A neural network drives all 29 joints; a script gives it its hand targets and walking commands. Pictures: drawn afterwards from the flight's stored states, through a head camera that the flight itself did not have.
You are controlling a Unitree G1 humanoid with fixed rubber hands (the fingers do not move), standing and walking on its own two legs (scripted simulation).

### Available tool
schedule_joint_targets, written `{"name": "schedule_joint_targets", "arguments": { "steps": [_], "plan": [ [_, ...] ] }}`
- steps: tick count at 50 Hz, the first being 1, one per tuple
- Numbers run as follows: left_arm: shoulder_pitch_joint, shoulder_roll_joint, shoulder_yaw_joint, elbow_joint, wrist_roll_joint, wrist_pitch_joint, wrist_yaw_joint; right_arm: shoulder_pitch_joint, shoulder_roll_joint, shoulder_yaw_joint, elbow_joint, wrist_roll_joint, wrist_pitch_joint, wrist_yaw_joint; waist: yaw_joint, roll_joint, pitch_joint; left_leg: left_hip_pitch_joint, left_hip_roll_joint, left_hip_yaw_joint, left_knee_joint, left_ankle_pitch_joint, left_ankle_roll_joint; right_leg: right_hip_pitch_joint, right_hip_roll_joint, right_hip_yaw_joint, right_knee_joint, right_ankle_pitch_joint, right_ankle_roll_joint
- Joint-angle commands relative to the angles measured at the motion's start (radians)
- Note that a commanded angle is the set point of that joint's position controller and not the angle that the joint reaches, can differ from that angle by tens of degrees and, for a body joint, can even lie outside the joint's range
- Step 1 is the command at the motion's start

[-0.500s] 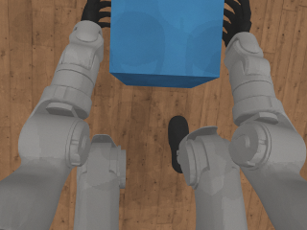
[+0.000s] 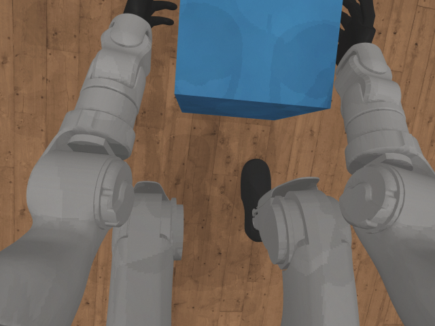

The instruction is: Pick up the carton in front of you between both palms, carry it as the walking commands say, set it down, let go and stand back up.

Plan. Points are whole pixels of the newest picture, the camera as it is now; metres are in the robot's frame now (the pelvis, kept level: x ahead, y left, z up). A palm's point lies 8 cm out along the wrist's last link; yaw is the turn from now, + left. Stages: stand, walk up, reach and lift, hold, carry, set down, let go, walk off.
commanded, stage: set down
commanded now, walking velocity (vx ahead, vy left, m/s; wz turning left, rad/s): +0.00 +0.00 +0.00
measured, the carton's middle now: (243, 53) +0.52 -0.08 -0.24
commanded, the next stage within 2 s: let go in 1.44 s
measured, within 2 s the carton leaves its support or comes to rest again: rests again in 0.18 s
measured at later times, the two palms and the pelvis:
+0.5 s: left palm (104, 0) +0.56 +0.13 -0.17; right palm (363, 58) +0.49 -0.25 -0.17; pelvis +0.00 +0.00 +0.00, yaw -1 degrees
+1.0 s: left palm out of the picture +0.57 +0.13 +0.00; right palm out of the picture +0.48 -0.25 -0.01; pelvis +0.02 -0.01 +0.11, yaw +1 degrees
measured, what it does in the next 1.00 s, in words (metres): rises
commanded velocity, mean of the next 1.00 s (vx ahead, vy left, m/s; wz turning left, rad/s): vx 0.00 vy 0.00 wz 0.00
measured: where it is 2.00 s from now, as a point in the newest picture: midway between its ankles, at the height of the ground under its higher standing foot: (205, 233)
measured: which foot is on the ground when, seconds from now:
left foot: down 0.00-1.00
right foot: down 0.00-1.00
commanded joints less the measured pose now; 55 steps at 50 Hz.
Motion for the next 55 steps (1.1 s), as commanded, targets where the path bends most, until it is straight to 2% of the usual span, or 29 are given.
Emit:
{"name": "schedule_joint_targets", "arguments": {
  "steps": [1, 3, 5, 7, 8, 9, 12, 16, 18, 20, 23, 27, 29, 31, 35, 43, 55],
  "plan": [
    [-0.318, -0.458, -0.147, -0.031, -0.016, -0.030, -0.111, -0.275, 0.636, 0.178, 0.023, 0.021, 0.011, 0.124, 0.051, 0.166, -0.728, 0.161, 0.019, 0.046, -0.300, 0.175, 0.052, 0.574, 0.068, -0.100, -0.009, 0.126, -0.038],
    [-0.319, -0.413, -0.147, -0.029, -0.018, -0.037, -0.100, -0.269, 0.595, 0.168, 0.023, 0.028, 0.000, 0.113, 0.051, 0.163, -0.735, 0.172, 0.026, 0.044, -0.299, 0.179, 0.050, 0.593, 0.063, -0.103, -0.003, 0.133, -0.031],
    [-0.287, -0.272, -0.119, -0.021, -0.021, -0.051, -0.071, -0.222, 0.466, 0.131, 0.030, 0.039, -0.022, 0.080, 0.051, 0.158, -0.749, 0.188, 0.041, 0.044, -0.298, 0.191, 0.041, 0.624, 0.051, -0.109, 0.000, 0.143, -0.017],
    [-0.235, 0.007, -0.073, -0.018, -0.028, -0.073, -0.008, -0.134, 0.192, 0.079, 0.050, 0.055, -0.061, 0.012, 0.053, 0.156, -0.769, 0.223, 0.062, 0.045, -0.297, 0.202, 0.027, 0.658, 0.031, -0.113, 0.001, 0.158, 0.000],
    [-0.211, 0.169, -0.062, -0.020, -0.043, -0.086, 0.036, -0.094, 0.027, 0.076, 0.055, 0.080, -0.087, -0.034, 0.056, 0.156, -0.786, 0.247, 0.072, 0.047, -0.297, 0.203, 0.020, 0.673, 0.019, -0.113, -0.002, 0.172, 0.005],
    [-0.221, 0.243, -0.078, -0.021, -0.076, -0.091, 0.060, -0.094, -0.042, 0.105, 0.053, 0.126, -0.107, -0.063, 0.055, 0.154, -0.808, 0.259, 0.080, 0.041, -0.293, 0.211, 0.020, 0.688, 0.011, -0.110, -0.003, 0.193, 0.009],
    [-0.276, 0.264, -0.161, -0.041, -0.192, -0.107, 0.072, -0.124, -0.112, 0.170, 0.060, 0.230, -0.151, -0.094, 0.018, 0.189, -0.871, 0.269, 0.095, 0.018, -0.280, 0.265, 0.016, 0.690, -0.007, -0.103, 0.014, 0.259, -0.007],
    [-0.332, 0.204, -0.289, -0.115, -0.314, -0.116, 0.048, -0.127, -0.122, 0.221, 0.055, 0.288, -0.173, -0.085, -0.062, 0.230, -0.928, 0.309, 0.110, -0.002, -0.262, 0.347, 0.003, 0.667, -0.022, -0.113, 0.021, 0.325, -0.031],
    [-0.324, 0.205, -0.319, -0.123, -0.349, -0.113, 0.043, -0.102, -0.129, 0.234, 0.042, 0.302, -0.174, -0.083, -0.085, 0.233, -0.971, 0.359, 0.114, -0.011, -0.253, 0.381, -0.003, 0.672, -0.027, -0.123, 0.016, 0.344, -0.033],
    [-0.307, 0.225, -0.313, -0.131, -0.354, -0.106, 0.047, -0.080, -0.144, 0.243, 0.015, 0.314, -0.168, -0.086, -0.082, 0.239, -1.025, 0.393, 0.114, -0.002, -0.251, 0.371, -0.006, 0.707, -0.025, -0.126, 0.007, 0.341, -0.036],
    [-0.255, 0.257, -0.273, -0.140, -0.331, -0.095, 0.062, -0.051, -0.153, 0.255, -0.062, 0.330, -0.156, -0.093, -0.054, 0.236, -1.128, 0.452, 0.106, 0.023, -0.261, 0.361, -0.003, 0.780, -0.015, -0.134, -0.009, 0.351, -0.033],
    [-0.208, 0.287, -0.210, -0.253, -0.285, -0.068, 0.083, -0.013, -0.158, 0.278, -0.236, 0.343, -0.123, -0.115, -0.018, 0.225, -1.349, 0.560, 0.080, 0.067, -0.301, 0.341, 0.001, 0.913, 0.004, -0.159, -0.048, 0.352, -0.029],
    [-0.187, 0.301, -0.184, -0.305, -0.270, -0.042, 0.088, 0.016, -0.164, 0.275, -0.327, 0.325, -0.093, -0.131, -0.023, 0.206, -1.415, 0.597, 0.065, 0.088, -0.334, 0.310, 0.003, 0.961, 0.014, -0.175, -0.082, 0.325, -0.027],
    [-0.164, 0.303, -0.157, -0.312, -0.264, -0.014, 0.088, 0.039, -0.162, 0.257, -0.387, 0.290, -0.060, -0.145, -0.037, 0.175, -1.374, 0.573, 0.055, 0.099, -0.371, 0.249, 0.011, 0.962, 0.019, -0.185, -0.125, 0.268, -0.022],
    [-0.128, 0.270, -0.125, -0.261, -0.270, 0.002, 0.065, 0.060, -0.110, 0.240, -0.421, 0.234, -0.029, -0.153, -0.056, 0.124, -1.212, 0.474, 0.047, 0.098, -0.433, 0.182, 0.022, 0.938, 0.022, -0.177, -0.203, 0.209, -0.016],
    [-0.067, 0.278, -0.058, -0.180, -0.222, -0.021, 0.016, 0.122, -0.026, 0.244, -0.428, 0.192, -0.007, -0.141, -0.031, 0.097, -1.195, 0.423, 0.036, 0.115, -0.552, 0.178, 0.025, 1.042, 0.035, -0.155, -0.326, 0.234, -0.008],
    [-0.011, 0.287, -0.041, -0.326, -0.197, 0.002, -0.024, 0.216, -0.012, 0.235, -0.566, 0.178, 0.032, -0.137, -0.033, 0.149, -1.359, 0.670, 0.022, 0.125, -0.749, 0.304, 0.013, 1.230, 0.050, -0.155, -0.527, 0.328, -0.013]
  ]
}}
